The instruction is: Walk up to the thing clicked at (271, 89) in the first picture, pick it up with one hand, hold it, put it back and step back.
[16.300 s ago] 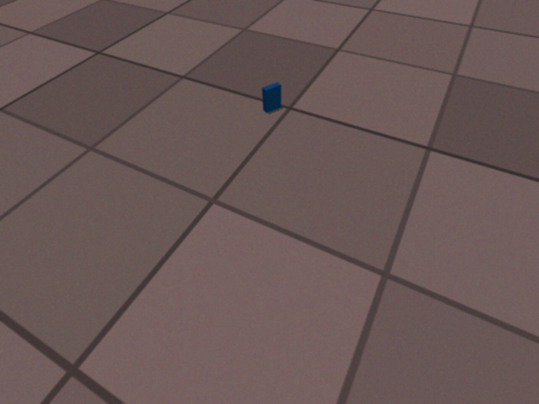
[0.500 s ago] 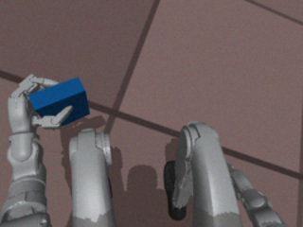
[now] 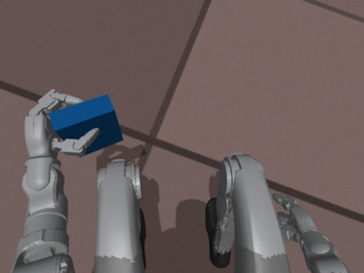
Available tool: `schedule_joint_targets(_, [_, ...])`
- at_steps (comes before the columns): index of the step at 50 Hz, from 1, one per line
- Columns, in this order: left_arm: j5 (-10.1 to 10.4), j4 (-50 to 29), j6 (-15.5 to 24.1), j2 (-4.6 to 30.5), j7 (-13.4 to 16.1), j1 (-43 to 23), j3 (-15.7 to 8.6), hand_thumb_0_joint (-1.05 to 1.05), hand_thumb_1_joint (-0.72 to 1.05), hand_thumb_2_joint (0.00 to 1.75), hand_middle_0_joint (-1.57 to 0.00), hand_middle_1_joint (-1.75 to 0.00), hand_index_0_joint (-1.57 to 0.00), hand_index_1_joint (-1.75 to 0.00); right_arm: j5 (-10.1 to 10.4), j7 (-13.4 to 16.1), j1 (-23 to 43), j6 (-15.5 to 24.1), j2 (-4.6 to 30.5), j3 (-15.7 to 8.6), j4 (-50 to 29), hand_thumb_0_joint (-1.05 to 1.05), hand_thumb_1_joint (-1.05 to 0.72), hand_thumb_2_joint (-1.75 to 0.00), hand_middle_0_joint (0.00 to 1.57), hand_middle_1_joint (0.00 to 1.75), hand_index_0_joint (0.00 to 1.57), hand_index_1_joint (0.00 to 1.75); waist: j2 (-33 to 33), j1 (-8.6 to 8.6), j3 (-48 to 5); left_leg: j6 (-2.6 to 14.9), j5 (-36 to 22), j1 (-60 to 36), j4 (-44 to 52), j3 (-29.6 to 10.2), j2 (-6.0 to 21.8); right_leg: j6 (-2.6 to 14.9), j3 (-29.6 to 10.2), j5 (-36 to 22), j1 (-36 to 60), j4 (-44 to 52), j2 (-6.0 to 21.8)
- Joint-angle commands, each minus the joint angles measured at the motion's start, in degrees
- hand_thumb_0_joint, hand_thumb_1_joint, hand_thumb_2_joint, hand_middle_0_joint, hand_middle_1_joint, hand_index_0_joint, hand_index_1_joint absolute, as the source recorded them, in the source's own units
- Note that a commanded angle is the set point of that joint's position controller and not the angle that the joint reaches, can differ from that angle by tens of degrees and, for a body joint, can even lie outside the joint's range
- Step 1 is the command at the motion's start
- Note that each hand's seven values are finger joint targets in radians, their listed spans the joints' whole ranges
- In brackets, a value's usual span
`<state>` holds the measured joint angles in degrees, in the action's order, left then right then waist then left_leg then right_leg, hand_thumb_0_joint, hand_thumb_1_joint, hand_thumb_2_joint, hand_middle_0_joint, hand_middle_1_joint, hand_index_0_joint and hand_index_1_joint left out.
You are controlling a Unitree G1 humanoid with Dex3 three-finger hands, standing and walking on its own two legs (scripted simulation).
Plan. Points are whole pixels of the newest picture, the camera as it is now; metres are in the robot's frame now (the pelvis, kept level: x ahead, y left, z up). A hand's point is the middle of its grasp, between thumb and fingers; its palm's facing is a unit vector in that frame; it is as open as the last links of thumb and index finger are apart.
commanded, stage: settle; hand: left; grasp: from the side
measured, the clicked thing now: (92, 129) +0.40 +0.21 -0.09
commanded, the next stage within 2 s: lift in 0.50 s
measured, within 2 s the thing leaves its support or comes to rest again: neither
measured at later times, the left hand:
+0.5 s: hand (69, 120) +0.39 +0.23 -0.02, palm faces +0.14 -0.99 -0.06, open 8.6 cm
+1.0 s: hand (63, 119) +0.38 +0.22 +0.02, palm faces +0.10 -0.99 -0.05, open 8.6 cm
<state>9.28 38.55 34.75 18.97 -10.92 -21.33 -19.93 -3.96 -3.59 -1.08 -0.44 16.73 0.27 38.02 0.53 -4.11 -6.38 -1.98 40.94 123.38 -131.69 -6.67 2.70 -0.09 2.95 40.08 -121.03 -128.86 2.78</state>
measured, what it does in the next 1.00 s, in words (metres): stands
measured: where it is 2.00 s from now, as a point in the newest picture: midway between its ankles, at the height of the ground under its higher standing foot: (177, 248)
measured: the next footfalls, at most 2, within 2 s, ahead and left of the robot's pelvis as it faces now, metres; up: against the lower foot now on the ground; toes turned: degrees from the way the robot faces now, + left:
none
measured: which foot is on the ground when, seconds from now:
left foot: down 0.00-1.00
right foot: down 0.00-1.00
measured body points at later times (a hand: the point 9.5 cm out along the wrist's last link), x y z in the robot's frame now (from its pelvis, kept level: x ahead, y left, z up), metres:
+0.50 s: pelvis +0.00 +0.00 +0.02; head +0.20 +0.04 +0.42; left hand +0.38 +0.28 -0.01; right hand +0.16 -0.26 -0.11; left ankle +0.08 +0.14 -0.33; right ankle +0.09 -0.12 -0.33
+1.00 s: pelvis +0.00 +0.00 +0.05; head +0.19 +0.03 +0.45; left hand +0.37 +0.27 +0.03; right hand +0.17 -0.26 -0.08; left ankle +0.08 +0.14 -0.33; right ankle +0.09 -0.13 -0.33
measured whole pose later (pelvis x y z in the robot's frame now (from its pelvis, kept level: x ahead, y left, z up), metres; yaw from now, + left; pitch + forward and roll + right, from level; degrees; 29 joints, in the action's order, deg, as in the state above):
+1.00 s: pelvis +0.00 +0.00 +0.05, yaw +1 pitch +33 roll -3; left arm 11.5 32.4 30.0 17.1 -13.3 -18.0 -19.4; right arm -1.2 -1.2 -4.5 1.9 16.1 -0.7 36.9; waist -0.8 -3.7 -8.9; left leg -1.7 39.8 115.7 -122.3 -4.7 3.0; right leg -0.1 2.1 39.3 -114.1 -120.3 2.8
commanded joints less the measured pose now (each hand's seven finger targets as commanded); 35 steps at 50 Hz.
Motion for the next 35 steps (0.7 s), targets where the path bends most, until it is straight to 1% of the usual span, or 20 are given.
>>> schedule_joint_targets(1, [2.3, -13.9, 6.0, 11.0, -0.2, -14.0, -3.7, 0.0, 0.19, 1.29, -1.36, -1.43, -1.35, -1.46, 0.0, 1.0, -5.4, 1.9, 10.7, -4.2, -3.8, 0.0, -0.91, -0.9, 0.2, 0.3, 0.2, 0.3, -7.9, 0.55, -38.5, 3.22, -10.2, -25.9, 15.9, 4.4, -1.9, 2.02, 0.8, -11.9, 21.5, 15.0, -2.8])
schedule_joint_targets(2, [2.4, -13.0, 5.8, 9.4, -0.4, -14.5, -2.6, 0.0, 0.2, 1.29, -1.36, -1.42, -1.35, -1.45, 0.0, 0.9, -5.6, 2.1, 10.7, -4.1, -3.7, 0.0, -0.91, -0.9, 0.2, 0.3, 0.2, 0.3, -7.5, -0.24, -37.3, 3.22, -10.1, -25.4, 16.1, 4.2, -1.9, 2.06, 1.1, -11.8, 20.9, 14.9, -2.8])
schedule_joint_targets(3, [2.4, -15.1, 6.1, 11.1, -0.3, -16.6, -3.9, 0.0, 0.18, 1.28, -1.36, -1.42, -1.35, -1.45, 0.0, 1.0, -5.7, 2.2, 10.8, -4.3, -3.5, 0.0, -0.91, -0.9, 0.2, 0.3, 0.2, 0.3, -7.9, 0.33, -38.0, 3.14, -9.6, -25.8, 16.1, 4.2, -1.9, 2.13, 0.9, -11.4, 20.7, 15.0, -2.8])
schedule_joint_targets(5, [2.3, -12.5, 6.0, 10.6, -0.3, -13.8, -4.0, 0.0, 0.2, 1.29, -1.36, -1.43, -1.35, -1.45, 0.1, 1.1, -5.4, 2.3, 10.6, -4.2, -4.3, 0.0, -0.91, -0.9, 0.2, 0.3, 0.2, 0.3, -6.6, 0.29, -37.0, 3.28, -7.9, -24.4, 16.7, 4.4, -2.0, 2.0, 1.0, -9.4, 21.4, 15.9, -2.8])
schedule_joint_targets(7, [2.3, -16.5, 6.6, 13.0, -0.2, -16.9, -5.4, 0.0, 0.19, 1.3, -1.37, -1.44, -1.36, -1.46, 0.1, 1.1, -6.0, 2.4, 10.5, -4.3, -4.0, 0.0, -0.91, -0.9, 0.2, 0.3, 0.2, 0.3, -7.7, 1.14, -39.9, 3.08, -8.6, -26.6, 17.2, 4.4, -2.0, 2.14, 0.9, -9.8, 22.2, 15.8, -2.8])
schedule_joint_targets(9, [2.4, -15.6, 6.4, 11.7, -0.7, -17.1, -4.2, 0.0, 0.22, 1.3, -1.37, -1.43, -1.36, -1.45, 0.1, 1.2, -5.9, 2.6, 10.5, -4.3, -3.9, 0.0, -0.91, -0.9, 0.2, 0.3, 0.2, 0.3, -8.2, 0.58, -38.9, 3.03, -7.9, -27.1, 17.9, 4.4, -1.9, 2.21, 0.9, -9.1, 21.4, 16.0, -2.8])
schedule_joint_targets(10, [2.7, -13.1, 6.0, 9.9, -0.8, -15.8, -3.5, 0.0, 0.22, 1.31, -1.38, -1.44, -1.36, -1.46, 0.3, 1.2, -5.8, 2.8, 10.6, -4.4, -4.1, 0.0, -0.91, -0.9, 0.2, 0.3, 0.2, 0.3, -7.4, -0.04, -37.7, 3.01, -7.7, -27.0, 18.1, 4.2, -2.0, 2.21, 1.0, -9.1, 20.5, 16.3, -2.8])
schedule_joint_targets(13, [2.6, -15.0, 6.6, 12.6, -0.5, -18.3, -5.4, 0.0, 0.22, 1.3, -1.36, -1.42, -1.35, -1.45, 0.2, 1.4, -6.3, 3.0, 10.3, -4.2, -3.5, 0.0, -0.9, -0.9, 0.2, 0.3, 0.2, 0.3, -7.6, 0.7, -38.4, 3.05, -8.4, -26.7, 18.0, 4.4, -2.0, 2.15, 0.7, -9.7, 21.7, 16.5, -2.7])
schedule_joint_targets(16, [2.6, -14.9, 6.5, 12.1, -0.7, -17.3, -5.2, 0.0, 0.22, 1.32, -1.36, -1.43, -1.35, -1.45, 0.2, 1.3, -6.5, 3.0, 10.2, -4.3, -3.6, 0.0, -0.9, -0.9, 0.2, 0.3, 0.2, 0.3, -7.7, 0.83, -39.4, 3.04, -9.0, -27.8, 18.3, 4.5, -2.1, 2.2, 0.6, -10.0, 22.2, 16.7, -2.7])
schedule_joint_targets(17, [2.5, -13.6, 6.1, 11.0, -0.8, -16.7, -4.2, 0.0, 0.21, 1.31, -1.35, -1.42, -1.34, -1.45, 0.2, 1.3, -6.7, 3.0, 10.1, -4.3, -3.6, 0.0, -0.91, -0.9, 0.2, 0.3, 0.2, 0.3, -7.2, 0.28, -39.1, 3.14, -9.1, -27.5, 18.1, 4.6, -2.1, 2.11, 0.6, -10.3, 22.5, 17.1, -2.7])
schedule_joint_targets(19, [2.7, -13.8, 6.1, 11.1, -0.8, -17.9, -4.6, 0.0, 0.22, 1.31, -1.33, -1.4, -1.32, -1.43, 0.3, 1.4, -6.8, 3.1, 10.2, -4.3, -3.3, 0.0, -0.9, -0.9, 0.2, 0.3, 0.2, 0.3, -7.6, 0.48, -39.6, 3.09, -9.4, -28.2, 18.4, 4.6, -2.1, 2.16, 0.5, -10.6, 22.5, 17.1, -2.7])
schedule_joint_targets(20, [2.5, -10.5, 5.7, 10.0, -0.9, -16.2, -3.9, 0.0, 0.23, 1.31, -1.32, -1.4, -1.31, -1.42, 0.4, 1.4, -6.8, 3.1, 10.3, -4.1, -3.2, 0.0, -0.9, -0.9, 0.2, 0.3, 0.2, 0.3, -7.9, 0.35, -38.1, 3.01, -10.3, -28.4, 18.6, 4.5, -2.1, 2.27, 0.8, -11.2, 21.9, 16.7, -2.6])
schedule_joint_targets(21, [2.4, -12.4, 5.9, 11.2, -0.7, -18.0, -4.7, 0.0, 0.22, 1.31, -1.32, -1.4, -1.31, -1.42, 0.3, 1.4, -6.9, 3.2, 10.3, -4.3, -3.2, 0.0, -0.9, -0.9, 0.2, 0.3, 0.2, 0.3, -7.2, 0.33, -38.1, 3.16, -9.7, -27.7, 18.4, 4.6, -2.0, 2.16, 0.6, -10.9, 22.0, 17.2, -2.7])
schedule_joint_targets(25, [2.2, -12.9, 6.2, 12.2, -0.7, -17.5, -5.4, 0.0, 0.23, 1.3, -1.31, -1.39, -1.3, -1.41, 0.4, 1.4, -7.5, 2.9, 10.3, -4.2, -3.6, 0.0, -0.9, -0.9, 0.2, 0.3, 0.2, 0.3, -7.9, 0.78, -39.7, 3.04, -10.2, -29.2, 19.2, 4.4, -2.1, 2.28, 0.9, -11.0, 22.7, 17.1, -2.6])
schedule_joint_targets(29, [2.5, -12.2, 6.1, 11.8, -1.0, -19.3, -5.4, 0.0, 0.2, 1.31, -1.31, -1.39, -1.3, -1.42, 0.3, 1.5, -7.7, 3.1, 10.0, -4.2, -3.0, 0.0, -0.9, -0.9, 0.2, 0.3, 0.2, 0.3, -7.5, 0.47, -39.1, 3.16, -10.3, -28.6, 19.1, 4.7, -2.0, 2.14, 0.3, -11.2, 23.4, 17.6, -2.7])
schedule_joint_targets(31, [2.9, -10.9, 5.9, 11.1, -1.3, -18.5, -5.5, 0.0, 0.25, 1.21, -1.33, -1.4, -1.35, -1.39, 0.5, 1.5, -7.7, 3.2, 10.2, -4.1, -3.6, 0.0, -0.93, -0.9, 0.2, 0.3, 0.2, 0.3, -7.3, 0.22, -38.9, 3.21, -9.1, -28.4, 19.7, 4.6, -2.1, 2.2, 0.6, -10.1, 23.3, 18.0, -2.6])
schedule_joint_targets(32, [3.0, -14.2, 6.3, 13.4, -1.4, -20.2, -6.2, 0.0, 0.23, 1.21, -1.3, -1.4, -1.33, -1.39, 0.5, 1.6, -8.0, 3.1, 10.1, -4.1, -3.4, 0.0, -0.93, -0.9, 0.2, 0.3, 0.2, 0.3, -8.1, 0.88, -40.3, 3.1, -9.2, -28.8, 19.8, 4.8, -2.1, 2.22, 0.4, -10.0, 24.4, 18.1, -2.6])
schedule_joint_targets(33, [2.7, -12.7, 5.9, 12.5, -1.6, -17.5, -5.5, 0.0, 0.25, 1.21, -1.29, -1.39, -1.31, -1.38, 0.7, 1.6, -7.9, 3.0, 10.3, -4.3, -3.7, 0.0, -0.92, -0.9, 0.2, 0.3, 0.2, 0.3, -8.2, 0.98, -40.9, 3.07, -10.3, -30.3, 20.4, 4.6, -2.2, 2.33, 0.6, -10.8, 24.2, 18.0, -2.5])
schedule_joint_targets(34, [2.7, -13.2, 5.7, 11.8, -2.0, -17.9, -4.6, 0.0, 0.27, 1.2, -1.29, -1.38, -1.31, -1.37, 0.7, 1.6, -7.9, 3.1, 10.4, -4.3, -3.7, 0.0, -0.92, -0.9, 0.2, 0.3, 0.2, 0.3, -9.0, 0.65, -41.0, 2.84, -10.5, -31.0, 20.9, 4.3, -2.2, 2.53, 0.8, -10.9, 23.4, 17.7, -2.6])
schedule_joint_targets(35, [2.9, -11.2, 5.3, 10.2, -2.4, -15.5, -3.7, 0.0, 0.27, 1.21, -1.28, -1.38, -1.31, -1.37, 1.0, 1.7, -7.4, 3.3, 10.4, -4.3, -4.4, 0.0, -0.92, -0.9, 0.2, 0.3, 0.2, 0.3, -7.4, 0.07, -38.8, 3.14, -9.3, -29.3, 21.0, 4.4, -2.2, 2.38, 0.9, -10.0, 23.5, 18.4, -2.6])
